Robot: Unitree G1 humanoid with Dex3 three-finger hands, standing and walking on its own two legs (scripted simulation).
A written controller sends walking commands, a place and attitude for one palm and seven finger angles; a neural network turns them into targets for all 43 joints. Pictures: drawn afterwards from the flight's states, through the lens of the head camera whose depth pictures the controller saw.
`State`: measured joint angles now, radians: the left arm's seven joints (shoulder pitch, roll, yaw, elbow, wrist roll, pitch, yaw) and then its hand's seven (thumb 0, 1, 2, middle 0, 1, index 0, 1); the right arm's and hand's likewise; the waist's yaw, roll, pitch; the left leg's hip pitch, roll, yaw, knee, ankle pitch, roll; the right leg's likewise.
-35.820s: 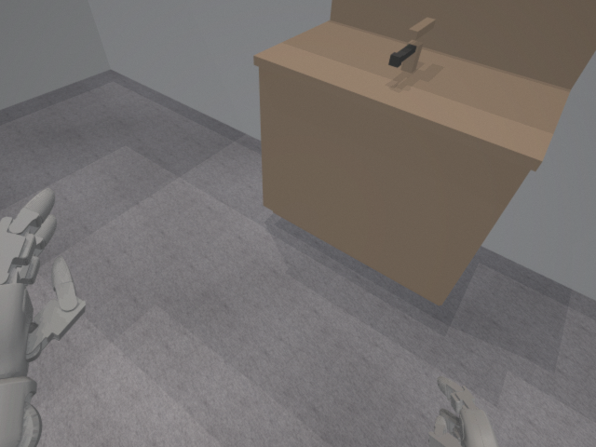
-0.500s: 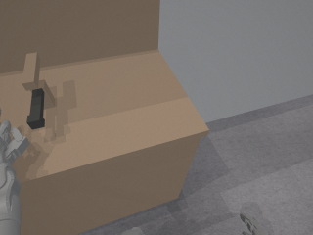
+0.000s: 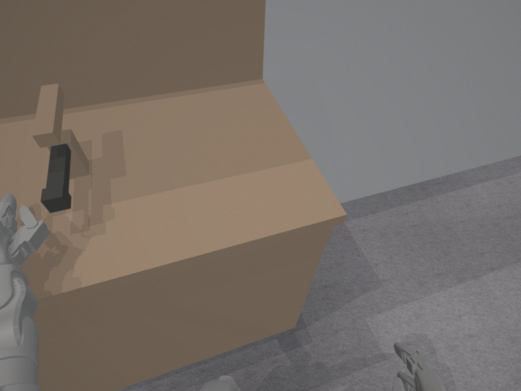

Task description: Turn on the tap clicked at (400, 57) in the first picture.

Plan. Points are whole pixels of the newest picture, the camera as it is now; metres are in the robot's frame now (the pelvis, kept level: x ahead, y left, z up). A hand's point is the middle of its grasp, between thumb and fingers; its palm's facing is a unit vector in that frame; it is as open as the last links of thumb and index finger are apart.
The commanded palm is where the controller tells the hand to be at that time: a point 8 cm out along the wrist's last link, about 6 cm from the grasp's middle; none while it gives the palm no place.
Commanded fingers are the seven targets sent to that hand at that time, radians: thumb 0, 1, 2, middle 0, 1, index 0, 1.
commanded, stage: push the lever round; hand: left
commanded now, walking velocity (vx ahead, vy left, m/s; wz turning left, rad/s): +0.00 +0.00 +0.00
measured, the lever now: (56, 198) +0.35 +0.33 +0.10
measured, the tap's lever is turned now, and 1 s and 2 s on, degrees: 0 11 34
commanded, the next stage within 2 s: none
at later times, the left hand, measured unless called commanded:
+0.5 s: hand (62, 224) +0.32 +0.31 +0.09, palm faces +0.58 -0.81 -0.10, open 7.7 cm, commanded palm +0.27 +0.34 +0.09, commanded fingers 0.00 0.90 0.90 -0.15 -0.15 -0.15 -0.15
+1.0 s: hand (84, 219) +0.33 +0.29 +0.09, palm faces +0.62 -0.78 -0.07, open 7.5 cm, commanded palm +0.28 +0.31 +0.09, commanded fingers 0.00 0.90 0.90 -0.15 -0.15 -0.15 -0.15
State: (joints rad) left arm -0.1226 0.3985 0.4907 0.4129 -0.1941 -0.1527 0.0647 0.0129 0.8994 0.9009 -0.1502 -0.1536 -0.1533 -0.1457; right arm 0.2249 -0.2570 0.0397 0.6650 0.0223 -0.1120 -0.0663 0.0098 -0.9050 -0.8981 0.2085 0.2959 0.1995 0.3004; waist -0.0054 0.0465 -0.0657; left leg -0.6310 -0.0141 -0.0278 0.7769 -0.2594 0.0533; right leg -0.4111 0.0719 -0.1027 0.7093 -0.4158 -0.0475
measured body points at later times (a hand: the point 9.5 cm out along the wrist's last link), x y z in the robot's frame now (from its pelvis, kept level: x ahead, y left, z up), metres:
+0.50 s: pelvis +0.00 -0.01 +0.00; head +0.03 +0.00 +0.45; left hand +0.28 +0.35 +0.09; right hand +0.16 -0.25 -0.10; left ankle +0.08 +0.08 -0.71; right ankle -0.03 -0.09 -0.71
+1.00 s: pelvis +0.00 -0.01 +0.00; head +0.03 -0.01 +0.45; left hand +0.29 +0.32 +0.09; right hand +0.16 -0.25 -0.10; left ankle +0.08 +0.08 -0.71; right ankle -0.03 -0.09 -0.71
